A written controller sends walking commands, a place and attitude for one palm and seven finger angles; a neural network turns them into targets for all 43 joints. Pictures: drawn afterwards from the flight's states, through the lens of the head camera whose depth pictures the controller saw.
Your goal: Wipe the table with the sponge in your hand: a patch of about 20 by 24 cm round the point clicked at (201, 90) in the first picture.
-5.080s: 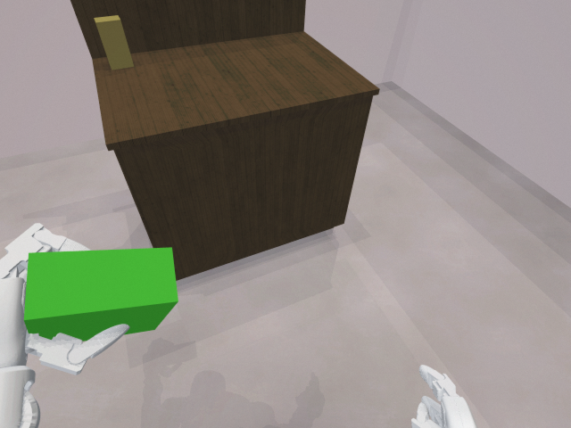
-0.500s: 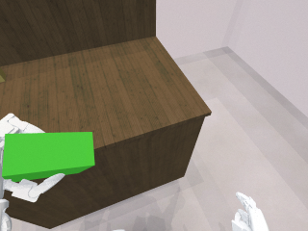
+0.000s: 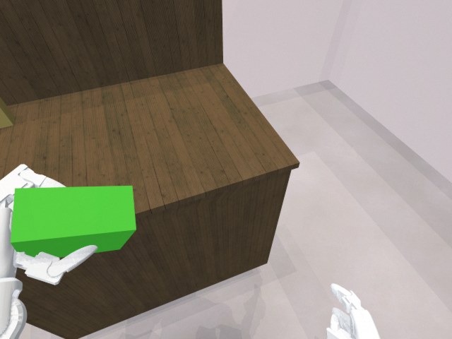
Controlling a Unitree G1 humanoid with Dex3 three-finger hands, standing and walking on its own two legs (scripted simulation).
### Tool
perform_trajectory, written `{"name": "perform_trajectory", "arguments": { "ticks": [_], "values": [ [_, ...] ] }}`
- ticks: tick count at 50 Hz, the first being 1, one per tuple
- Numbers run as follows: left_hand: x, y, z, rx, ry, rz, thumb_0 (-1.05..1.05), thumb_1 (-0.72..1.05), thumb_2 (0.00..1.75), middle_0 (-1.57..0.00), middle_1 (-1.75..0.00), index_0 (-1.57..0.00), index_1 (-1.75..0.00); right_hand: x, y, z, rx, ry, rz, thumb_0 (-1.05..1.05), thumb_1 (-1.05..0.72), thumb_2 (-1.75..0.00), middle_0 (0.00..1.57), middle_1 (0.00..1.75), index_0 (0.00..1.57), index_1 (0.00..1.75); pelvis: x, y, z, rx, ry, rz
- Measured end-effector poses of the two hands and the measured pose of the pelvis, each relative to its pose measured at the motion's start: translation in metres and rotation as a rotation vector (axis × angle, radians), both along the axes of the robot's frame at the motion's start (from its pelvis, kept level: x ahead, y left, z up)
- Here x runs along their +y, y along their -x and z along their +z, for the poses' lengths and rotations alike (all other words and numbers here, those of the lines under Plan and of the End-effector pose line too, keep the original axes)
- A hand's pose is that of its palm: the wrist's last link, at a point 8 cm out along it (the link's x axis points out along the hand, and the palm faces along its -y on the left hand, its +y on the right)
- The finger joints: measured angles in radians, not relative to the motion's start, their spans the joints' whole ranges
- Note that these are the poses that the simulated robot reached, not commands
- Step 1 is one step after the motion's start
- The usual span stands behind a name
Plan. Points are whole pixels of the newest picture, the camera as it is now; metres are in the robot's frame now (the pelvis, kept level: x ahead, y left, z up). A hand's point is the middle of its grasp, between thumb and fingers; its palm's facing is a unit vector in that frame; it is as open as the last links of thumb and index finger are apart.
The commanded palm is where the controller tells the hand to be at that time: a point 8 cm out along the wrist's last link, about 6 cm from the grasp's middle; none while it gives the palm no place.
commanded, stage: come to a stop and stand still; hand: left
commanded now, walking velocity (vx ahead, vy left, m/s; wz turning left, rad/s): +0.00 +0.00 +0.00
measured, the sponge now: (94, 223) +0.24 +0.20 +0.14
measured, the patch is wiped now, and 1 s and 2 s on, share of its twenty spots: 0.00 0.00 0.00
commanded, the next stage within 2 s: look again from close up in 0.90 s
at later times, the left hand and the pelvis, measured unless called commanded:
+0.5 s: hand (39, 205) +0.25 +0.28 +0.16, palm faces +0.34 -0.87 -0.36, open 10.3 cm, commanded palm +0.19 +0.32 +0.18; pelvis +0.03 +0.04 +0.01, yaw -1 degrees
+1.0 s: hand (24, 203) +0.25 +0.30 +0.16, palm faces +0.37 -0.86 -0.35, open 10.3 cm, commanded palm +0.20 +0.34 +0.18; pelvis +0.03 +0.06 +0.01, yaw -1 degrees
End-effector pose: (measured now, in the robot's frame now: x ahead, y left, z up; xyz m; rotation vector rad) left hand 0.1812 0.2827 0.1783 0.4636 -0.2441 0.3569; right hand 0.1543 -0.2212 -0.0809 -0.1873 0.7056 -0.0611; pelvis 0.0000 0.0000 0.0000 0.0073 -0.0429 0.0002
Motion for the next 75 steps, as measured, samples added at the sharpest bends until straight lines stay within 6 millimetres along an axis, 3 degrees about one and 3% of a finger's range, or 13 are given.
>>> {"name": "perform_trajectory", "arguments": {
  "ticks": [4, 10, 16, 26, 35, 43, 59, 75],
  "values": [
    [-0.008, 0.005, -0.014, 0.047, 0.028, -0.06, -0.01, -0.51, 1.01, -0.69, -1.37, -0.71, -1.36, -0.015, 0.01, 0.009, 0.003, 0.075, -0.038, 0.01, -0.91, -0.9, 0.2, 0.3, 0.2, 0.3, 0.003, 0.001, 0.001, -0.003, 0.009, -0.014],
    [0.013, -0.004, -0.009, -0.012, 0.024, -0.046, -0.01, -0.51, 1.01, -0.7, -1.37, -0.71, -1.36, -0.016, 0.01, 0.022, -0.005, 0.131, -0.055, 0.01, -0.91, -0.9, 0.2, 0.3, 0.2, 0.3, 0.011, -0.002, 0.003, -0.01, 0.024, -0.017],
    [0.027, -0.017, -0.001, -0.06, 0.031, -0.045, -0.01, -0.51, 1.01, -0.69, -1.37, -0.71, -1.36, 0.007, -0.004, 0.03, -0.026, 0.117, -0.036, 0.01, -0.91, -0.9, 0.2, 0.3, 0.2, 0.3, 0.024, -0.012, 0.007, 0.008, 0.027, -0.02],
    [0.045, -0.035, -0.007, -0.002, 0.034, -0.059, -0.01, -0.51, 1.01, -0.69, -1.37, -0.71, -1.36, 0.055, -0.043, 0.032, -0.047, 0.06, 0.03, 0.01, -0.91, -0.9, 0.2, 0.3, 0.2, 0.3, 0.043, -0.029, 0.009, 0.029, 0.026, -0.022],
    [0.06, -0.035, -0.006, -0.009, 0.052, -0.035, -0.01, -0.51, 1.01, -0.69, -1.37, -0.71, -1.36, 0.074, -0.065, 0.037, -0.071, 0.056, 0.059, 0.01, -0.91, -0.9, 0.21, 0.3, 0.2, 0.3, 0.055, -0.034, 0.008, 0.031, 0.03, -0.02],
    [0.065, -0.034, -0.006, -0.009, 0.06, -0.023, -0.01, -0.51, 1.01, -0.69, -1.37, -0.71, -1.36, 0.071, -0.062, 0.036, -0.059, 0.069, 0.04, 0.01, -0.91, -0.9, 0.21, 0.3, 0.2, 0.3, 0.06, -0.034, 0.009, 0.03, 0.029, -0.018],
    [0.056, -0.028, -0.007, 0.024, 0.041, -0.018, -0.01, -0.51, 1.01, -0.69, -1.37, -0.71, -1.36, 0.052, -0.036, 0.023, 0.008, 0.065, -0.014, 0.01, -0.91, -0.9, 0.2, 0.3, 0.2, 0.3, 0.053, -0.031, 0.009, 0.027, 0.031, -0.011],
    [0.047, -0.024, -0.008, 0.028, 0.053, -0.008, -0.01, -0.51, 1.01, -0.69, -1.37, -0.71, -1.36, 0.042, -0.043, 0.026, -0.016, 0.066, -0.017, 0.01, -0.91, -0.9, 0.2, 0.3, 0.2, 0.3, 0.045, -0.029, 0.009, 0.023, 0.035, -0.008]
  ]
}}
